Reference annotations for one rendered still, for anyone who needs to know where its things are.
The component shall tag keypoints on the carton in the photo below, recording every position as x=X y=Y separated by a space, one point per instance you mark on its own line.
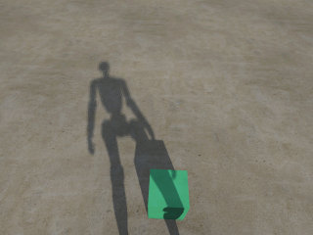
x=168 y=194

